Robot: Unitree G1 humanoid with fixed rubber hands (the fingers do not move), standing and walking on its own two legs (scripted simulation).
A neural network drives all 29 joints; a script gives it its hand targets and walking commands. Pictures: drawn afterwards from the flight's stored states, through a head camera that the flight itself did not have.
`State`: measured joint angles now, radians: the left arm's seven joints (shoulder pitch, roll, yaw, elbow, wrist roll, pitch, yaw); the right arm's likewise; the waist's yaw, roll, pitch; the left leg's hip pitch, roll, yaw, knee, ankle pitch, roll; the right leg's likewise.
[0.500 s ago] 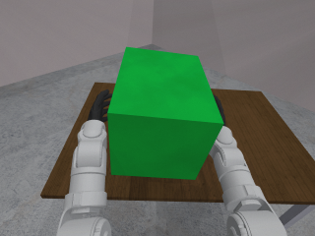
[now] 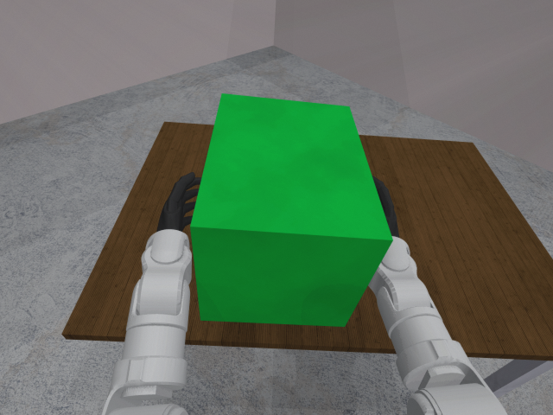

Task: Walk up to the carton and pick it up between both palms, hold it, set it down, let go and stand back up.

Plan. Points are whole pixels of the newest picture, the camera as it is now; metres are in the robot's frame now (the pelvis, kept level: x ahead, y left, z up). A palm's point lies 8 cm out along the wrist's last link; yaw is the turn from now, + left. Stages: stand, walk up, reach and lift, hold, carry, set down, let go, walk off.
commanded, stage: set down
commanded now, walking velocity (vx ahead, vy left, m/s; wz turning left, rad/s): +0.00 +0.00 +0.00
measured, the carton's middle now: (280, 205) +0.41 +0.01 +0.11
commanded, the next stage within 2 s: none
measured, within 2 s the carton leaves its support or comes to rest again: neither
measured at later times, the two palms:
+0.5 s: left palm (181, 241) +0.36 +0.16 +0.08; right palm (377, 239) +0.37 -0.14 +0.07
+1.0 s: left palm (188, 259) +0.36 +0.16 +0.02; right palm (367, 243) +0.40 -0.14 +0.03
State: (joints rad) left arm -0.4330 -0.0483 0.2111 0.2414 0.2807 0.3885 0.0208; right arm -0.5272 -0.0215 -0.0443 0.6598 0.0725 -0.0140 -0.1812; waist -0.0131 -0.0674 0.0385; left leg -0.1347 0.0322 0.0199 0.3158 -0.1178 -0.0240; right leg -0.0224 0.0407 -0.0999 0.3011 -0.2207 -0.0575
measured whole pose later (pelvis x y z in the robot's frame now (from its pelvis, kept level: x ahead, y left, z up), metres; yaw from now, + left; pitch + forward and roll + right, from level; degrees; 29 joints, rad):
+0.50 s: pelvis +0.00 -0.01 +0.00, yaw -1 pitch +1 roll +0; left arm -0.49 -0.08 0.28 0.47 0.30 0.21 0.03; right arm -0.58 0.00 -0.18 0.84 -0.06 -0.14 -0.13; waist 0.03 -0.05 0.01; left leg -0.21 0.04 0.02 0.30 -0.09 -0.03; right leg -0.12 0.05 -0.10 0.31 -0.21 -0.07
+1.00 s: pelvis +0.00 -0.01 +0.00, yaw -2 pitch +11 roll +0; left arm -0.55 -0.10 0.40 0.78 0.31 -0.12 0.09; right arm -0.69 0.00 -0.36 1.06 -0.25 -0.35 -0.08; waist 0.07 -0.03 -0.06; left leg -0.41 0.06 0.05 0.27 -0.06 -0.04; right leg -0.34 0.06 -0.07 0.31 -0.18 -0.08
